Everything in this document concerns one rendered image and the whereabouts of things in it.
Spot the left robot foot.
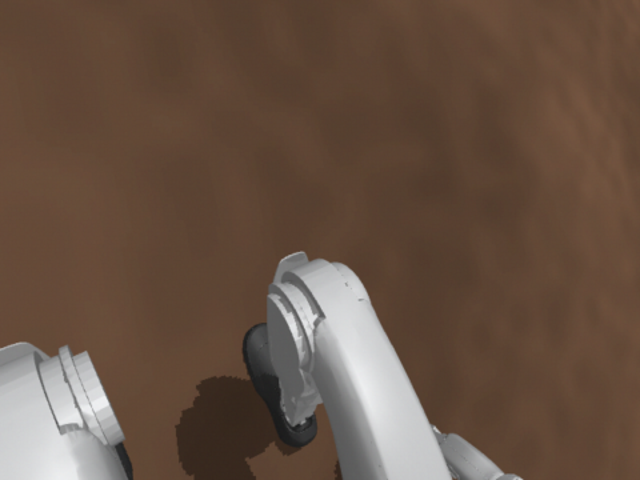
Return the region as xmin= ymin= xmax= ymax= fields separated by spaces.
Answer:
xmin=115 ymin=442 xmax=133 ymax=480

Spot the right robot foot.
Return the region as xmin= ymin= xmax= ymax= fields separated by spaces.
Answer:
xmin=243 ymin=323 xmax=317 ymax=447

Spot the right robot hand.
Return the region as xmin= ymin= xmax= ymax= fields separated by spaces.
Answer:
xmin=430 ymin=424 xmax=505 ymax=480

